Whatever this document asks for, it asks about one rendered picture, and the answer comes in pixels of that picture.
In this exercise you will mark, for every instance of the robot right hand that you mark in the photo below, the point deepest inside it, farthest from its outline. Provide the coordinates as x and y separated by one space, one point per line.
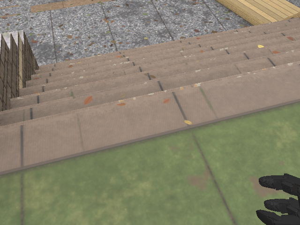
289 184

